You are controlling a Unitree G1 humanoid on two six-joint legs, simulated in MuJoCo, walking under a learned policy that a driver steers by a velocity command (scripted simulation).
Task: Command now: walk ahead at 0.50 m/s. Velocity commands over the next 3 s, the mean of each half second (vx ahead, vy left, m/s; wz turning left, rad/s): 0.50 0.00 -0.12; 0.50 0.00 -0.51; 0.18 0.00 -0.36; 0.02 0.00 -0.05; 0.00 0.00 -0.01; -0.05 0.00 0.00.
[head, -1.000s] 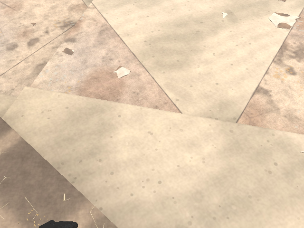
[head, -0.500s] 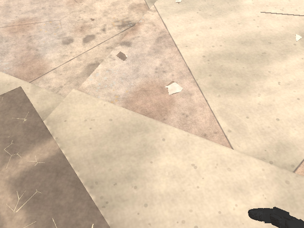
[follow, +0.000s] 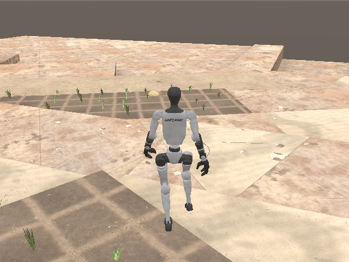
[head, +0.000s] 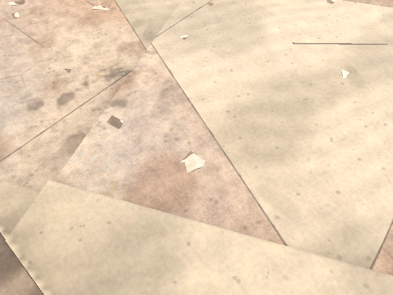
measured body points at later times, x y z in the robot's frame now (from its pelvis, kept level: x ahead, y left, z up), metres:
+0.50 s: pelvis +0.33 -0.04 -0.12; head +0.37 -0.04 +0.33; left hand +0.29 +0.21 -0.26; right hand +0.49 -0.29 -0.23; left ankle +0.48 +0.09 -0.81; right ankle +0.30 -0.13 -0.86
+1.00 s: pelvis +0.58 -0.03 -0.12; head +0.62 -0.03 +0.33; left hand +0.82 +0.16 -0.24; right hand +0.47 -0.27 -0.25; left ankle +0.55 +0.07 -0.86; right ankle +0.65 -0.19 -0.81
